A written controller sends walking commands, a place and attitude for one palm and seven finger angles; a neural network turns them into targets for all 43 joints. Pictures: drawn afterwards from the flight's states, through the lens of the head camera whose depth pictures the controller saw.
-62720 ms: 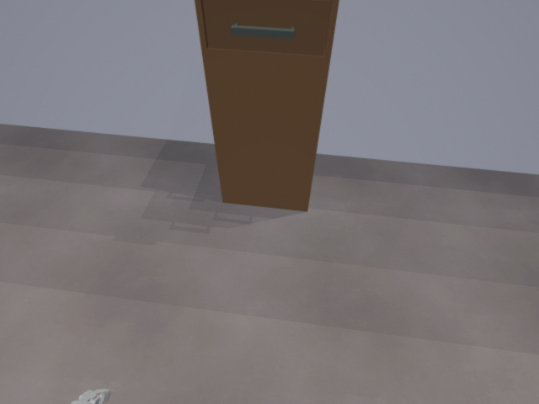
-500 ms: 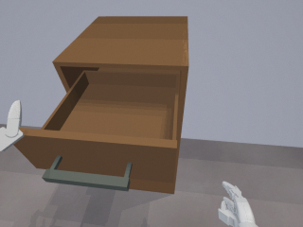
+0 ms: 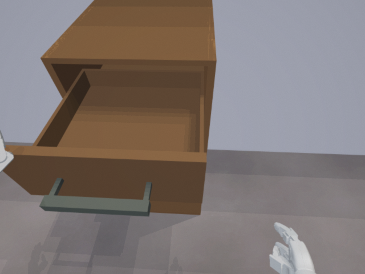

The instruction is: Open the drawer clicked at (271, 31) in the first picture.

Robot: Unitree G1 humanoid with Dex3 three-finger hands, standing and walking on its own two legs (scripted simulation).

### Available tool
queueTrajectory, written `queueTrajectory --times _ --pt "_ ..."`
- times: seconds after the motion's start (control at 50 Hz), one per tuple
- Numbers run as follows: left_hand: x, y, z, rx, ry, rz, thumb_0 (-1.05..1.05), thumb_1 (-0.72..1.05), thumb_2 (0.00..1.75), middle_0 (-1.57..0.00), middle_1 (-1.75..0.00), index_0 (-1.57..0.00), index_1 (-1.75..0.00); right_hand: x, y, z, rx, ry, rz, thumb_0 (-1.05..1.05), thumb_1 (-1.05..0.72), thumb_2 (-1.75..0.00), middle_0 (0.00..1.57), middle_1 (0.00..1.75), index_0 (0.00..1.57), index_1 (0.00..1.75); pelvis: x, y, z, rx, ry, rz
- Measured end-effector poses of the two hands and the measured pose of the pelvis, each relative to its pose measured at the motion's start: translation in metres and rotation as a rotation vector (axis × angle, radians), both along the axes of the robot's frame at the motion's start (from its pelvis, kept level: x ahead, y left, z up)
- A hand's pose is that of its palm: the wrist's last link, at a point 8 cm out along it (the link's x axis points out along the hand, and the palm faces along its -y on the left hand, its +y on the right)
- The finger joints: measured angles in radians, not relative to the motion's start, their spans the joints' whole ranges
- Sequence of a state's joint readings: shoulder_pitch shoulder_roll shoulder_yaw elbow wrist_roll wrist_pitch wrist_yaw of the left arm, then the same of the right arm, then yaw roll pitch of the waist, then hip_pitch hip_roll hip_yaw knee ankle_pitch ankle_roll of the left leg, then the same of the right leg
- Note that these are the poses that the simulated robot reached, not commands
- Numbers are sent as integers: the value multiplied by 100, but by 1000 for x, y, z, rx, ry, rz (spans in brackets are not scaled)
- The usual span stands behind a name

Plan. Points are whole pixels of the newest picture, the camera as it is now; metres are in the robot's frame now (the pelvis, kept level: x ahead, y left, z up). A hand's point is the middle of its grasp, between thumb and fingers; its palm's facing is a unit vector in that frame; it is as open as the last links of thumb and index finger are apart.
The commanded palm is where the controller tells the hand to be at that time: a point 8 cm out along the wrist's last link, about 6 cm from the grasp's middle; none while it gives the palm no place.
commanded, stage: step back with the hand held close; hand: left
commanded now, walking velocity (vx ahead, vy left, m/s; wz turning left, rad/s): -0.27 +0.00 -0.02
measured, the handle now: (99, 195) +0.24 +0.17 +0.09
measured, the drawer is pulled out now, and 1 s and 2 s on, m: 0.28 0.28 0.28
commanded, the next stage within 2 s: stop stepping back and stand still in 0.74 s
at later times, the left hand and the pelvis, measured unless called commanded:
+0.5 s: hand out of the picture +0.10 +0.25 +0.28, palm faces +0.54 -0.76 -0.36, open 7.4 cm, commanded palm +0.03 +0.30 +0.28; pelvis -0.10 +0.02 -0.01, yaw +1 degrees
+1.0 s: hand out of the picture -0.03 +0.21 +0.29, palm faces +0.46 -0.72 -0.52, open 7.4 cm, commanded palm -0.10 +0.27 +0.28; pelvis -0.23 +0.00 +0.00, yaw -2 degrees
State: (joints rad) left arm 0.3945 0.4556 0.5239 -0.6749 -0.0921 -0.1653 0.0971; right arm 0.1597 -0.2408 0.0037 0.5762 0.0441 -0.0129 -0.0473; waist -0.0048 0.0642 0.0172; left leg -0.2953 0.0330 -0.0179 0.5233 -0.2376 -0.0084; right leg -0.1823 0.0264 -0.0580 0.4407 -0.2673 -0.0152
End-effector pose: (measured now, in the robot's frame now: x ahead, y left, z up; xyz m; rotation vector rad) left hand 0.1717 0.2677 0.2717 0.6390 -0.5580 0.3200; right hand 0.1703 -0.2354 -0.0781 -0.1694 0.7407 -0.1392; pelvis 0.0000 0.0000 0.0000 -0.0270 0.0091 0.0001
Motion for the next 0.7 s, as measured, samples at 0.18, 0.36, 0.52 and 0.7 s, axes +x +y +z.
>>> queueTrajectory --times 0.18,0.36,0.52,0.7 --pt "-42 -2 13 169 -33 -99 2 88 90 -21 -31 -22 -30 -46 5 4 -49 19 -53 2 -90 -90 20 29 20 30 -30 16 -4 6 15 -14" --pt "-95 19 32 141 -245 33 1 88 90 -21 -31 -22 -30 -80 23 -7 19 -62 -7 2 -90 -90 21 30 21 30 -70 14 -14 4 -21 -7" --pt "-119 25 6 4 -224 -4 1 88 90 -21 -31 -21 -30 -125 18 -9 -51 4 -2 2 -90 -90 21 30 21 30 -99 21 -15 3 -11 21" --pt "-161 27 14 90 -241 -7 2 88 90 -21 -31 -21 -30 -164 30 -2 -53 16 24 2 -90 -90 20 30 21 30 -142 23 -9 -20 17 3"
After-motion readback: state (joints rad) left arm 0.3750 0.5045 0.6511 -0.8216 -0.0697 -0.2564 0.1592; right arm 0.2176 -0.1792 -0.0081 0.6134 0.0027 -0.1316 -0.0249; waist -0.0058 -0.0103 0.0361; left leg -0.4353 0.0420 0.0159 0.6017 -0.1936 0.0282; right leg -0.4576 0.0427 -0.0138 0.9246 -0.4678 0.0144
